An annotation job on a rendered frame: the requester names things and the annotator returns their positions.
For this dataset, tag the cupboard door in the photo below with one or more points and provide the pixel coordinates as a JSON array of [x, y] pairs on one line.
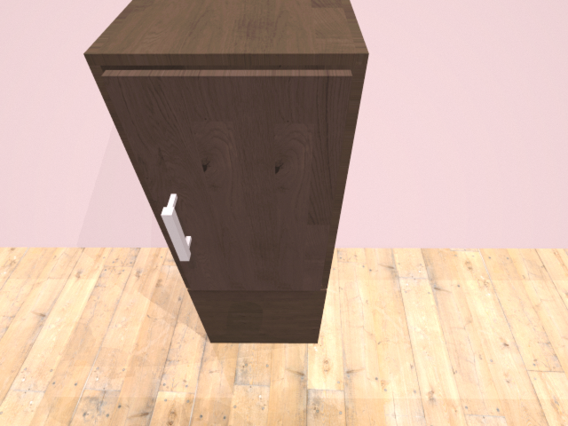
[[253, 157]]

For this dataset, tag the handle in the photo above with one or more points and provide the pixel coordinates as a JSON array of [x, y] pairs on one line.
[[170, 219]]

